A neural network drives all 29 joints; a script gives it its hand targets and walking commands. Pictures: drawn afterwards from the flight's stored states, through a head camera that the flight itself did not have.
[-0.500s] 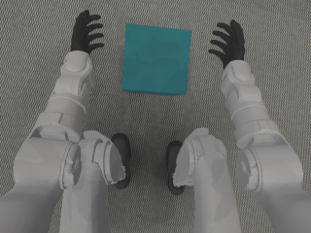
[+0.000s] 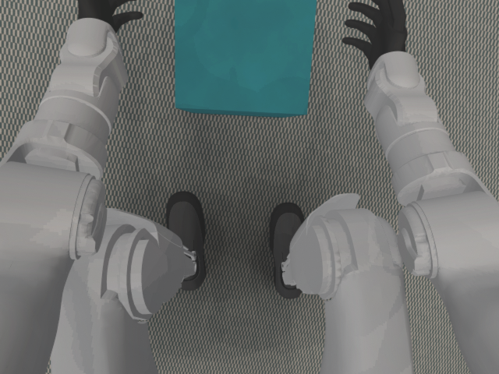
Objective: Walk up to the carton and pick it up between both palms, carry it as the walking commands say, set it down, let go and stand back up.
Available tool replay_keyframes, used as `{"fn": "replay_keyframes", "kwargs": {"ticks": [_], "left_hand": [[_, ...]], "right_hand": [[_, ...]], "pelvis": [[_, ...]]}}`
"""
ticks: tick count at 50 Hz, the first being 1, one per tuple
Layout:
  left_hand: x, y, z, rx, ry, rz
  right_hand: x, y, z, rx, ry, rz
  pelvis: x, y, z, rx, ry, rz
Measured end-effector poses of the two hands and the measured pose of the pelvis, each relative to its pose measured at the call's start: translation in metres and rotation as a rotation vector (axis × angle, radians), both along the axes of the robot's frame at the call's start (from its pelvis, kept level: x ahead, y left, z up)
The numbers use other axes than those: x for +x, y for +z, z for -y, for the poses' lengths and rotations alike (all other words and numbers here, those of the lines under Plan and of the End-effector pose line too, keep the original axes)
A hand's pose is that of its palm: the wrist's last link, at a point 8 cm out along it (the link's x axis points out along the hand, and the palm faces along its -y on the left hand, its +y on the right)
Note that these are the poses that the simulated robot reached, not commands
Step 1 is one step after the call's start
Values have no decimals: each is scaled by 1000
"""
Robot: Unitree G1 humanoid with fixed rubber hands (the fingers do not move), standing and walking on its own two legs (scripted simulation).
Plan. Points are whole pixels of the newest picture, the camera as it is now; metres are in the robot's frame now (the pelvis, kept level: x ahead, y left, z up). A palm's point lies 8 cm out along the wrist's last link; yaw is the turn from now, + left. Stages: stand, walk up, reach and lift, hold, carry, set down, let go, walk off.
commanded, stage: reach and lift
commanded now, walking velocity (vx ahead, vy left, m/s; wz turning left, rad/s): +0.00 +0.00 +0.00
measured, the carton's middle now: (242, 58) +0.51 -0.01 -0.27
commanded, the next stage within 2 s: none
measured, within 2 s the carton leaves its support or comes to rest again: leaves its support in 1.44 s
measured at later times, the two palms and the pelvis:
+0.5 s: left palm (126, 24) +0.53 +0.14 -0.18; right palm (366, 46) +0.51 -0.17 -0.18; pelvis +0.00 +0.00 +0.00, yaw -1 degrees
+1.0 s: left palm (139, 27) +0.53 +0.12 -0.19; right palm (347, 43) +0.51 -0.14 -0.18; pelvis +0.00 +0.00 +0.01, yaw -2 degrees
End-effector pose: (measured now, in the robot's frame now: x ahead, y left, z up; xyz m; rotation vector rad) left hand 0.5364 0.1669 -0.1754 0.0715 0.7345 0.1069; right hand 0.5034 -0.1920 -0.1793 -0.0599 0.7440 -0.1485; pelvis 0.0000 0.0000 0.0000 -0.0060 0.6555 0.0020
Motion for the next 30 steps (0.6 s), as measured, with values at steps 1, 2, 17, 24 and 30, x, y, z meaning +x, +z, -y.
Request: {"fn": "replay_keyframes", "kwargs": {"ticks": [1,2,17,24,30], "left_hand": [[0,-1,1,0,0,-1],[0,-2,1,0,1,-2],[-1,-8,13,-3,-17,-15],[-1,-8,26,-10,-43,-15],[-2,-8,38,-16,-65,-17]], "right_hand": [[1,-1,0,1,1,0],[1,-2,-1,3,2,0],[8,-6,-16,4,25,0],[7,-5,-23,6,34,-3],[8,-4,-32,13,46,-2]], "pelvis": [[0,-1,0,1,-1,1],[0,-1,0,1,-3,1],[3,0,-1,7,-9,-31],[4,3,-2,2,-13,-49],[5,7,-3,1,-17,-61]]}}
